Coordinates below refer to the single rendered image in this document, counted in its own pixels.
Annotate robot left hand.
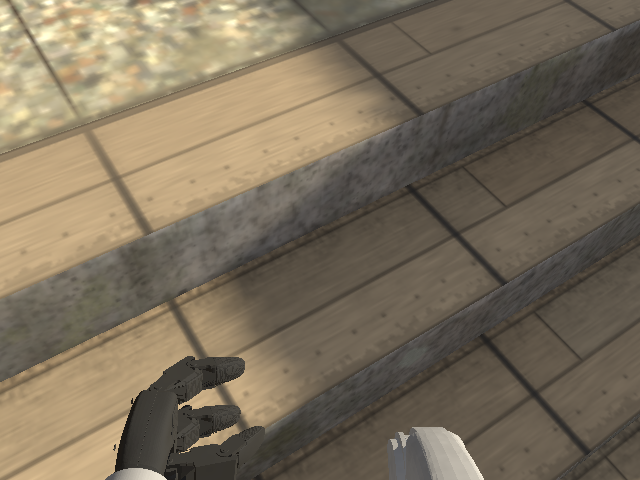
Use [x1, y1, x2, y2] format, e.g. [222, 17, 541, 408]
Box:
[113, 356, 265, 480]

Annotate right robot thigh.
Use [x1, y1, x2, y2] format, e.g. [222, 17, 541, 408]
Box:
[387, 427, 484, 480]

